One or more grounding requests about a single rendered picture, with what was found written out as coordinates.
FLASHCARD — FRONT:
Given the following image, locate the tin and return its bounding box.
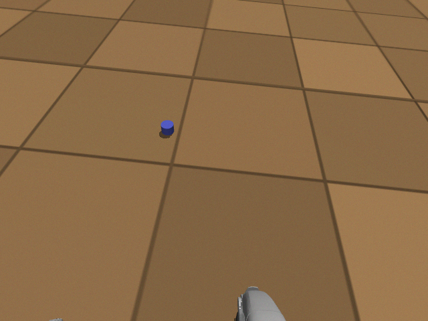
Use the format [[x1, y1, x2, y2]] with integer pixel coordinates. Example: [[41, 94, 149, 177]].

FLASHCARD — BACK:
[[161, 120, 174, 135]]

